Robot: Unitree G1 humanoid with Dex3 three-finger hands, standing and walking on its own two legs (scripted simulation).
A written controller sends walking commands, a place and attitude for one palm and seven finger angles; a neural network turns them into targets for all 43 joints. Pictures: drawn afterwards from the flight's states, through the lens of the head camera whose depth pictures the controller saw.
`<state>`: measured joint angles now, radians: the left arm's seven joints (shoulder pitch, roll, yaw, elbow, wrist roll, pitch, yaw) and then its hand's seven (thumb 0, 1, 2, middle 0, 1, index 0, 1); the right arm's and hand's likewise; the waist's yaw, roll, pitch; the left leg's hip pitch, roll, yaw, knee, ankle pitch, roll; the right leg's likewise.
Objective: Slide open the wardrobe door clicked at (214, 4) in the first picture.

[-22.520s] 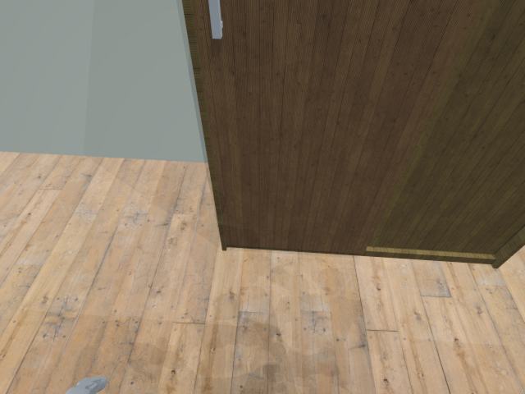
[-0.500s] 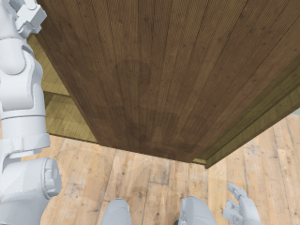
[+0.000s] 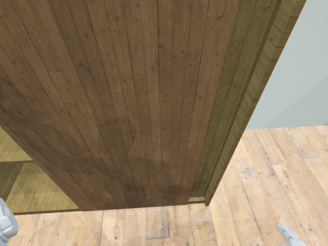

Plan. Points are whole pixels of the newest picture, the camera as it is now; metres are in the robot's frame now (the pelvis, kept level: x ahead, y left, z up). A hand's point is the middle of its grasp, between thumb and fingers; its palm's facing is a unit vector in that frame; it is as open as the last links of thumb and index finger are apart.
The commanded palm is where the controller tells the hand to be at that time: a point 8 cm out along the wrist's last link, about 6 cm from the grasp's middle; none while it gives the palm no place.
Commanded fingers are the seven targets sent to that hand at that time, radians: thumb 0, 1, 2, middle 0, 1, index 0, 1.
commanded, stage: stop walking and hold the door there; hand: left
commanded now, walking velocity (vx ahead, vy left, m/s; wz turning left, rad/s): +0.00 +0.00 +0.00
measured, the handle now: out of the picture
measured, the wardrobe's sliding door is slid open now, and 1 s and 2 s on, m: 0.47 0.47 0.47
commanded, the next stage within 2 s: none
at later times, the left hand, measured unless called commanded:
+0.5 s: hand out of the picture +0.36 +0.39 +0.27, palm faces +0.68 -0.72 -0.15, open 7.0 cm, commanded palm +0.31 +0.40 +0.23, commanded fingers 0.00 0.90 0.90 -0.45 -1.40 -0.45 -1.40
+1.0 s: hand out of the picture +0.36 +0.39 +0.26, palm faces +0.64 -0.74 -0.20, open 7.1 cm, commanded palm +0.31 +0.41 +0.23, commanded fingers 0.00 0.90 0.90 -0.45 -1.40 -0.45 -1.40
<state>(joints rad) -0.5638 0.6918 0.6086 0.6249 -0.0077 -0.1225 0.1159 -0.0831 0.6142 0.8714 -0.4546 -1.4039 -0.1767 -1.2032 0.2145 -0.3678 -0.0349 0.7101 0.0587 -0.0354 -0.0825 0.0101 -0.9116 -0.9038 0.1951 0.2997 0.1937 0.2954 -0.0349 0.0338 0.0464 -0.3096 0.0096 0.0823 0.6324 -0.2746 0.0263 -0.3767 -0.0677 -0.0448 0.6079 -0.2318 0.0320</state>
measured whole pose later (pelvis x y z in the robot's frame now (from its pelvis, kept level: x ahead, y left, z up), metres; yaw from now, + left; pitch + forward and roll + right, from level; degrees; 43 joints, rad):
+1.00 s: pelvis -0.03 +0.03 +0.00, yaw -2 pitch -1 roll +0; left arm -0.63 0.70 0.51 0.75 -0.02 -0.16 0.09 -0.10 0.61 0.86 -0.44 -1.40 -0.18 -1.27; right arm 0.30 -0.36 -0.03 0.75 0.06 0.01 -0.09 0.01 -0.91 -0.90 0.20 0.30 0.20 0.30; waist -0.02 0.03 0.01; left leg -0.33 -0.01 0.11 0.58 -0.22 0.03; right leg -0.25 -0.13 -0.08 0.62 -0.35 0.07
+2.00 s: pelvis -0.03 +0.18 +0.00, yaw +5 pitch +0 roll +1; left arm -0.61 0.30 0.22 0.04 -0.08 -0.04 0.14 -0.10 0.72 0.80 -0.43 -1.45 -0.11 -1.27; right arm 0.06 -0.15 0.09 0.62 0.03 -0.11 -0.03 0.01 -0.91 -0.90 0.20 0.30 0.20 0.30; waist 0.04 0.02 0.19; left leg -0.42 0.05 0.04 0.75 -0.37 -0.03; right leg -0.28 0.02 -0.10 0.62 -0.34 -0.08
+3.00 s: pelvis -0.07 +0.19 +0.01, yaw +4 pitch +0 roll +0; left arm -0.71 0.36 0.23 0.53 -0.04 -0.17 0.14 0.00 -0.49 0.23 -0.35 -1.27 -0.16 -1.17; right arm 0.35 -0.27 -0.04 0.77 0.02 -0.08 -0.03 0.01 -0.91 -0.90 0.20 0.30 0.19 0.30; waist -0.07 0.00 0.00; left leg -0.33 0.06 0.08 0.54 -0.21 0.00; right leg -0.30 0.02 -0.06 0.53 -0.23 -0.04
